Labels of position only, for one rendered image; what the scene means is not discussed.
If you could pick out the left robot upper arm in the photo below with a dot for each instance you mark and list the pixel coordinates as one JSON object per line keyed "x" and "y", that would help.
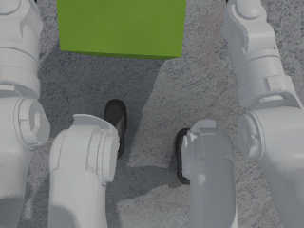
{"x": 23, "y": 127}

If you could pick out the right robot upper arm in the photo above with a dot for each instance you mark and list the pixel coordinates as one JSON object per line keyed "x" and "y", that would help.
{"x": 274, "y": 138}

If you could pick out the carton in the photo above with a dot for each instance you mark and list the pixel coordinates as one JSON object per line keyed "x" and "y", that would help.
{"x": 137, "y": 29}

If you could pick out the left robot forearm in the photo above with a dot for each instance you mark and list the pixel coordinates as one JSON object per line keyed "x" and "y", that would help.
{"x": 20, "y": 29}

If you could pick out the robot right foot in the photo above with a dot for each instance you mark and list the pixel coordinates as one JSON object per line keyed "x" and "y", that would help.
{"x": 178, "y": 146}

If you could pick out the right robot forearm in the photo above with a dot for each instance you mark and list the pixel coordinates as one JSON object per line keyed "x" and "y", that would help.
{"x": 255, "y": 58}

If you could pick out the left robot thigh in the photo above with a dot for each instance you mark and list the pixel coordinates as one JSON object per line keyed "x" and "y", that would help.
{"x": 87, "y": 161}

